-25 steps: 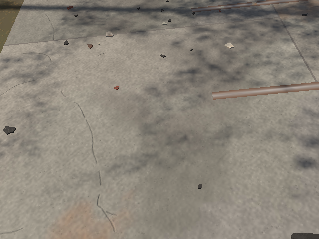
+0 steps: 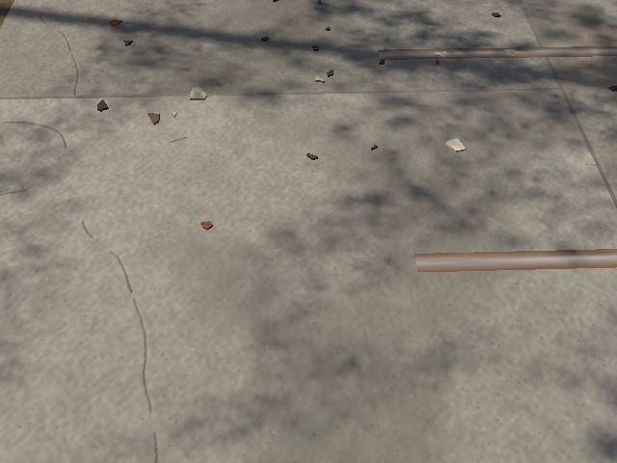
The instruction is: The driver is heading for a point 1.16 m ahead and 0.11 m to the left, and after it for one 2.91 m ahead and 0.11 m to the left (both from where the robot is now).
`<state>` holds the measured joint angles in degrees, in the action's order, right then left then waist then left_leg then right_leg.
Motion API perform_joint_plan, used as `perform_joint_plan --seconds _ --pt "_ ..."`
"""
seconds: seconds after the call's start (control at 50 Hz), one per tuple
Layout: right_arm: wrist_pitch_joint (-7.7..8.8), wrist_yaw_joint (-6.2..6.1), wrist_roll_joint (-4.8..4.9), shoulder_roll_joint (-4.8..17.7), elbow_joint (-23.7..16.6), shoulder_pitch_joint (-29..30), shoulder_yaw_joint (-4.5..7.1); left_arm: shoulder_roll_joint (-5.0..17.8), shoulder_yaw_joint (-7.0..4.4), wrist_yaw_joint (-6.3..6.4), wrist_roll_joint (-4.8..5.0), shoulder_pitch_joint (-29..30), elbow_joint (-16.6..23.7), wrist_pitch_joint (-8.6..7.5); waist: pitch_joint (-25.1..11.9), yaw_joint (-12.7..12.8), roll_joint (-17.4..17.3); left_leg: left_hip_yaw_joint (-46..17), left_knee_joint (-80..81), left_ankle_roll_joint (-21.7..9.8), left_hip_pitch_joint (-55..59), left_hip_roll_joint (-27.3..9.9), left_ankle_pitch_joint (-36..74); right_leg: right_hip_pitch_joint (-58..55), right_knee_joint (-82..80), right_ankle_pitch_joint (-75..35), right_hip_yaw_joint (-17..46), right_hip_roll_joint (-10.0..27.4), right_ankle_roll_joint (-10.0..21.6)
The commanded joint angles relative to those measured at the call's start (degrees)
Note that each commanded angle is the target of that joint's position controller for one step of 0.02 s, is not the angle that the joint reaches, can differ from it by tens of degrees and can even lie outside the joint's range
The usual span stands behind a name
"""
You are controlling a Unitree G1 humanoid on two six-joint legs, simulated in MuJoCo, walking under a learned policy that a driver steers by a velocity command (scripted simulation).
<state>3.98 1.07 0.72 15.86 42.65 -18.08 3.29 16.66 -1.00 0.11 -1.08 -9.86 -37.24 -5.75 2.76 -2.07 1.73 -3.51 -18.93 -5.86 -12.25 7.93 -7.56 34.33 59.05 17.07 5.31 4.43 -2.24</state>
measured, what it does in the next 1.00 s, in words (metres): walks ahead: right foot, then left foot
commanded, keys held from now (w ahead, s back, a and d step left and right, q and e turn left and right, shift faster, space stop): w+q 0.50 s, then w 0.10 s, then w+e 0.40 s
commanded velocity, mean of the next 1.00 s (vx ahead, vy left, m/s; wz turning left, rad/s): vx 0.50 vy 0.00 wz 0.26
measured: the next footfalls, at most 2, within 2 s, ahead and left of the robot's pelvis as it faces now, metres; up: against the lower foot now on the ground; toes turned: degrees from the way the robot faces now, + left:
right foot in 0.24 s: +0.32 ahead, -0.15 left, +0.00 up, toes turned +13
left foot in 0.74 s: +0.50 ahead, +0.19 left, +0.00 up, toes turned +23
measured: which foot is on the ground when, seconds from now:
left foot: down 0.00-0.24, up 0.26-0.72, down 0.74-1.00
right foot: up 0.00-0.22, down 0.24-0.76, up 0.78-1.00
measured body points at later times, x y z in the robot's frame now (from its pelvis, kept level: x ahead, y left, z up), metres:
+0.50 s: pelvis +0.27 -0.05 +0.00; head +0.30 -0.05 +0.45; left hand +0.25 +0.24 -0.11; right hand +0.51 -0.26 -0.09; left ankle +0.30 +0.12 -0.66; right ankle +0.28 -0.16 -0.74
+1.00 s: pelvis +0.51 +0.09 +0.00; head +0.52 +0.10 +0.45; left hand +0.55 +0.40 -0.11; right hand +0.66 -0.16 -0.11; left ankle +0.47 +0.17 -0.74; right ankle +0.62 -0.05 -0.66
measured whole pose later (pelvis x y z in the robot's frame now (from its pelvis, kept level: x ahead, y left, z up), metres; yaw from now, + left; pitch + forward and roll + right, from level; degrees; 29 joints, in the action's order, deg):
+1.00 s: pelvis +0.51 +0.09 +0.00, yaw +15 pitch +0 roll +2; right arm 5.3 1.0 -1.0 14.9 44.5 -17.0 3.8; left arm 18.3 -3.9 0.1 1.7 -13.2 -45.3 -1.9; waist 1.8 -1.5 3.0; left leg 8.6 -17.1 -2.9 -6.4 1.7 -11.1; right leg 37.2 61.0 10.4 4.1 6.4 -1.3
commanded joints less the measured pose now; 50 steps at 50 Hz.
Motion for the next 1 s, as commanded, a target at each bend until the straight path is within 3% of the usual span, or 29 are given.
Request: perform_joint_plan --seconds 0.02,0.06,0.12,0.18,0.2,0.22,0.24,0.26,0.28,0.3,0.32,0.34,0.36,0.4,0.46,0.56,0.62,0.66,0.7,0.72,0.74,0.76,0.78,0.8,0.82,0.84,0.86,0.92,1.0 --pt "0.77 -1.12 0.55 9.85 -4.76 3.8 2.54 3.19 -0.6 0.34 -0.41 0.61 3.96 -0.09 -1.72 1.84 -4.24 -11.65 7.83 -10.09 -5.71 -12.75 10.3 -3.1 -11.65 -8.78 -2.27 -0.49 -2.22" --pt "0.15 -1.52 0.89 10.45 -3.97 1.35 2.71 2.51 -0.32 0.08 -0.01 5.7 4.86 -0.45 -1.95 -0.63 -4.81 -10.63 6.51 -7.8 -7.48 -11.05 7.13 -7.4 -20.68 -18.28 -2.71 -2.84 -2.64" --pt "-0.73 -1.8 1.37 10.58 -2.96 -1.93 2.76 4.15 -1.01 -0.39 1.17 9.01 5.74 -0.92 -3.07 -1.91 -6.11 -14.68 3.13 -6.16 -3.82 -12.45 1.74 -10.12 -27.08 -21.13 -0.95 -4.48 -2.42" --pt "-1.31 -1.96 1.12 10.1 -3.1 -1.79 2.74 6.7 -2.49 -0.66 1.7 7.53 5.65 -1.41 -3.86 0.03 -7.98 -20.16 -2.76 -4.24 1.12 -14.59 -1.31 -13.24 -30.5 -14.92 0.5 -4.29 -0.05" --pt "-1.5 -1.9 0.94 9.32 -3.38 -1.11 2.55 7.29 -3.11 -0.58 1.76 4.24 4.82 -1.59 -4.57 2.09 -8.3 -20.35 -5.74 -3.15 0.6 -13.85 -1.06 -17.82 -32.38 -13.59 -0.23 -4.15 1.45" --pt "-1.4 -1.69 0.58 7.13 -3.73 -1.27 1.8 8.84 -3.99 -0.22 1.3 -0.91 4.07 -1.81 -7.77 4.76 -7.48 -18.32 -12.88 -1.28 -1.43 -11.23 -0.43 -26.31 -33.49 -12.1 0.75 -1.78 3.7" --pt "-1.15 -1.38 -0.51 2.81 -4.85 -2.38 0.31 12.1 -4.91 0.3 0.46 -9.37 3.51 -1.76 -15.85 7.63 0.23 -12.87 -29.69 0.95 -8.01 -7.28 -10.42 -40.15 -33.18 -7.97 10.86 8.88 7.62" --pt "-0.51 -1.25 1.39 0.9 -6.8 -10.0 -0.56 16.28 -5.97 -0.12 -0.07 -12.77 1.35 -0.78 -20.97 3.93 19.14 -5.72 -46.77 3.82 -26.88 -1.65 -28.32 -53.5 -39.33 5.7 38.12 20.54 16.96" --pt "-0.72 -1.63 2.26 7.11 -5.27 -8.75 0.63 10.76 -5.11 -0.46 0.75 -11.38 2.08 -0.57 -16.36 5.38 11.88 -6.77 -54.43 4.81 -33.39 -6.43 -24.47 -50.23 -41.99 17.2 41.4 20.05 16.38" --pt "-1.14 -1.66 1.74 9.84 -5.92 -2.62 1.49 7.52 -4.22 -0.26 1.0 -9.25 2.39 -0.35 -9.65 6.78 6.23 -5.77 -56.21 5.2 -34.53 -8.18 -18.75 -44.22 -42.33 14.23 31.29 17.22 13.93" --pt "-1.47 -1.74 0.93 9.34 -6.48 0.25 1.56 6.41 -3.7 -0.27 0.59 -6.64 2.42 -0.17 -6.27 5.92 2.57 -4.54 -55.14 5.65 -32.53 -9.92 -14.56 -38.08 -42.86 5.36 23.35 14.44 12.63" --pt "-1.54 -1.57 0.45 8.65 -7.22 2.0 1.71 5.22 -3.34 -0.26 0.41 -4.99 1.9 -0.02 -3.58 5.0 2.78 -4.52 -52.66 5.94 -31.58 -11.28 -11.94 -33.91 -44.02 -0.95 17.92 12.06 12.28" --pt "-1.78 -1.18 0.75 7.66 -7.54 2.07 1.73 4.66 -3.14 -0.11 0.12 -4.2 1.47 -0.12 -2.38 3.91 4.37 -4.08 -51.11 6.0 -29.32 -12.62 -10.35 -30.72 -45.48 -4.79 13.32 10.39 11.65" --pt "-2.39 -0.79 0.98 5.43 -7.79 2.16 1.32 4.48 -3.33 -0.12 0.51 -4.3 0.29 -0.63 -1.9 3.36 5.13 -2.53 -49.05 6.36 -28.02 -13.19 -8.89 -28.57 -47.69 -9.76 7.87 9.41 12.18" --pt "-2.78 -0.56 0.41 4.05 -9.25 5.39 0.81 6.56 -4.19 -0.07 0.74 -5.14 -1.67 -0.96 -0.89 3.49 2.95 -2.47 -42.87 7.26 -30.59 -13.88 -5.15 -29.34 -49.61 -16.35 2.84 10.59 13.59" --pt "-1.64 0.81 0.34 2.09 -10.67 12.86 -0.34 8.61 -4.52 -0.03 1.2 -6.9 -4.54 -0.3 0.34 5.88 1.16 0.39 -25.94 6.27 -26.72 -12.8 6.84 -30.41 -50.46 -20.84 -5.74 9.03 12.47" --pt "-0.99 1.62 0.5 1.85 -12.48 18.32 -0.78 9.97 -4.73 -0.31 2.41 -10.42 -7.11 0.36 2.27 7.16 0.8 2.65 -18.7 4.78 -24.49 -11.64 6.31 -32.73 -50.5 -21.4 -6.59 10.18 12.45" --pt "-0.58 1.97 0.33 2.72 -13.59 20.37 -0.58 10.72 -4.76 -0.53 3.24 -12.05 -8.82 1.17 2.8 6.43 1.52 3.87 -15.15 3.3 -23.53 -10.88 1.99 -36.21 -48.64 -26.5 -5.03 11.7 12.4" --pt "-0.14 1.94 0.03 5.18 -13.03 16.94 0.49 12.34 -4.96 -0.36 3.5 -11.8 -9.66 1.9 -0.18 3.05 3.32 5.48 -11.52 1.51 -15.44 -8.33 -1.4 -37.98 -42.45 -41.14 -4.95 11.61 11.28" --pt "-0.02 1.58 -0.1 7.33 -10.89 9.48 1.73 12.54 -4.77 -0.21 3.59 -10.88 -9.95 2.18 -4.78 -1.68 3.13 6.79 -8.35 0.01 -4.04 -6.67 1.89 -35.89 -34.22 -47.97 -6.82 9.68 9.83" --pt "-0.24 0.75 -0.41 10.67 -8.3 0.52 3.29 10.99 -4.02 -0.03 3.07 -10.98 -9.68 1.89 -10.96 -5.84 2.79 4.43 -10.02 -1.55 12.03 -8.98 4.96 -27.41 -22.99 -43.22 -8.12 6.96 7.7" --pt "-0.78 -0.51 -1.68 16.14 -7.04 -8.22 4.49 5.11 -2.06 -0.25 1.18 -12.23 -7.33 1.25 -20.69 -7.19 -7.63 -14.41 -11.67 -6.43 32.71 -24.61 6.0 -9.11 -1.64 -14.63 -9.8 0.82 4.35" --pt "-0.86 -0.57 -1.89 15.58 -7.66 -7.18 3.84 3.17 -1.29 -0.44 2.24 -16.36 -7.63 0.31 -29.0 -4.54 -16.16 -36.05 -3.28 -12.87 37.57 -33.82 -0.07 1.76 12.45 16.85 -1.28 -5.89 2.6" --pt "-0.69 -0.32 -1.37 10.81 -7.48 -4.53 2.64 9.42 -3.22 -0.54 3.8 -12.32 -7.51 0.11 -21.08 -5.74 -9.76 -29.64 -1.1 -10.56 30.59 -31.4 -3.8 6.51 15.9 14.61 2.72 -2.68 2.61" --pt "-0.41 -0.23 -0.78 8.64 -6.76 -1.82 1.91 9.14 -3.35 -0.59 4.31 -8.68 -6.1 0.17 -12.57 -3.99 -9.42 -20.14 0.31 -8.42 23.01 -28.68 -3.5 8.48 14.46 10.22 0.37 -0.06 2.9" --pt "0.04 0.08 -0.72 6.69 -6.14 1.54 1.4 7.81 -3.27 -0.22 3.55 -7.14 -6.15 0.48 -8.25 -1.83 -6.45 -14.83 2.65 -6.88 15.71 -25.82 -1.87 6.85 11.52 5.77 -0.36 1.93 2.66" --pt "0.69 0.33 -0.87 4.88 -5.94 4.04 1.02 7.38 -3.6 0.0 2.76 -7.67 -6.42 1.22 -5.96 0.13 -7.88 -10.59 4.83 -6.07 10.63 -23.96 0.65 4.25 9.24 2.24 -0.08 3.36 2.41" --pt "2.43 0.31 -1.47 4.27 -4.37 6.78 1.42 3.81 -3.26 0.01 2.96 -10.64 -7.52 3.41 -3.49 3.23 -6.99 -2.86 10.11 -6.19 3.33 -22.95 6.68 -0.23 7.9 -3.03 0.33 4.11 1.28" --pt "2.84 -0.68 -1.88 5.64 -1.78 5.87 2.09 2.97 -3.18 -0.13 2.53 -5.46 -5.29 3.84 -0.18 2.7 -5.2 5.13 11.92 -5.38 4.38 -22.06 10.81 4.51 -1.7 -12.84 1.4 3.83 0.54"
Velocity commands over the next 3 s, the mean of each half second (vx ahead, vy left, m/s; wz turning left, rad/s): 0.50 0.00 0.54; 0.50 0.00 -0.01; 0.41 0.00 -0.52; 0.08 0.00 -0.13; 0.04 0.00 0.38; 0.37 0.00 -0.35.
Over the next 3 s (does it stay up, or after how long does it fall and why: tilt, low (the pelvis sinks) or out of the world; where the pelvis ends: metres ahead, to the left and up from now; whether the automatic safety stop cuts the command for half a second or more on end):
stays up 1.04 0.09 -0.02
